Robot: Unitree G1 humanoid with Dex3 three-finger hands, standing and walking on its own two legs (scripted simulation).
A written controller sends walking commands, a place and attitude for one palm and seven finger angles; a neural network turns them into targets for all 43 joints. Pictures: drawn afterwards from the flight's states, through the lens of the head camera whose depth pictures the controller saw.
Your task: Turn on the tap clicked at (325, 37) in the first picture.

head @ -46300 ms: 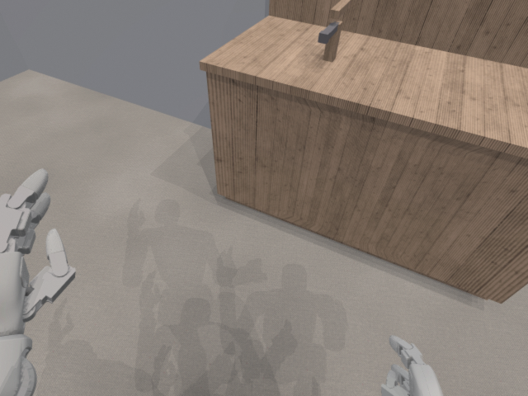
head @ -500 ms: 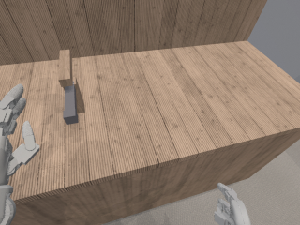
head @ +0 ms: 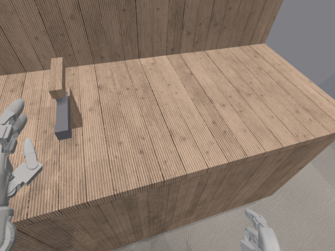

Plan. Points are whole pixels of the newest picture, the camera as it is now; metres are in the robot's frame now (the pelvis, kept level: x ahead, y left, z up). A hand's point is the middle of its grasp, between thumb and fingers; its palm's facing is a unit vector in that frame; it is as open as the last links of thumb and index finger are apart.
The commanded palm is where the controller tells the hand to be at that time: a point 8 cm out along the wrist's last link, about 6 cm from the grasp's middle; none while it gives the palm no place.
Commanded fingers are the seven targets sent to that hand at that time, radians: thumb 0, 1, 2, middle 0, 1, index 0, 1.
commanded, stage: shuffle to correct the standing spot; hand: left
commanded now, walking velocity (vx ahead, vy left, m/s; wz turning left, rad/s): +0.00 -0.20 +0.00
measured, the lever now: (63, 131) +0.33 +0.27 +0.11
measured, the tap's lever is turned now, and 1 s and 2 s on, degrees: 0 0 0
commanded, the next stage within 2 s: come to a stop and stand still in 0.44 s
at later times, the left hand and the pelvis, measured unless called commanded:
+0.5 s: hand (76, 165) +0.23 +0.19 +0.15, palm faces +0.35 -0.86 -0.37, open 7.5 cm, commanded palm +0.17 +0.23 +0.17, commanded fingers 0.00 0.90 0.90 -0.20 -0.30 -0.20 -0.30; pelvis +0.01 -0.05 -0.01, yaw +0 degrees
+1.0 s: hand (32, 141) +0.24 +0.26 +0.19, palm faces +0.50 -0.76 -0.42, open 7.5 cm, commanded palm +0.16 +0.25 +0.17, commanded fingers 0.00 0.90 0.90 -0.20 -0.30 -0.20 -0.30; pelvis +0.00 -0.03 +0.00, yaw +0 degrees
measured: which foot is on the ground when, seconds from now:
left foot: down 0.00-1.00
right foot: down 0.00-1.00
